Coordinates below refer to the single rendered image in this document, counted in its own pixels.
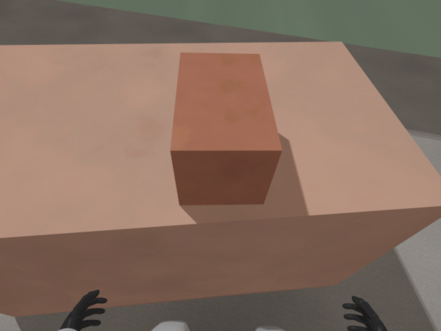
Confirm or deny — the robot right hand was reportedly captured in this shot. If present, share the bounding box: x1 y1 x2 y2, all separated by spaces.
342 296 387 331

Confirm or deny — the carton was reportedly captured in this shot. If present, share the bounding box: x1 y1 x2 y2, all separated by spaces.
170 52 283 205

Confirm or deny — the robot left hand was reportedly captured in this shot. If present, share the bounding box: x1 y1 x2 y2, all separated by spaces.
60 290 107 331

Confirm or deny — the pedestal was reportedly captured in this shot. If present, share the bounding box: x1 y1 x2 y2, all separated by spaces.
0 41 441 317

